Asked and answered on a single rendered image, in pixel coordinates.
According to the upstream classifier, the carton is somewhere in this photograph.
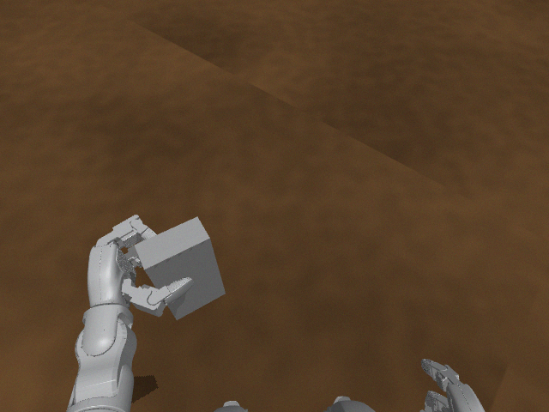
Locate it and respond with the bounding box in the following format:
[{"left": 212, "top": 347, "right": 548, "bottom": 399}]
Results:
[{"left": 135, "top": 217, "right": 226, "bottom": 320}]

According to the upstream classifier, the left robot arm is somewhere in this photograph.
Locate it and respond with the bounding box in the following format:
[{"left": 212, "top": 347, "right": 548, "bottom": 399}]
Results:
[{"left": 66, "top": 303, "right": 137, "bottom": 412}]

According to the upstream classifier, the right robot hand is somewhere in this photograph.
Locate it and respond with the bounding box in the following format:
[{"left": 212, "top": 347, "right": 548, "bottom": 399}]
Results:
[{"left": 420, "top": 359, "right": 485, "bottom": 412}]

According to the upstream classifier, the left robot hand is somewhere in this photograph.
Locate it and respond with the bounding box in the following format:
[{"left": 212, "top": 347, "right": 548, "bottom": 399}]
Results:
[{"left": 87, "top": 215, "right": 194, "bottom": 317}]

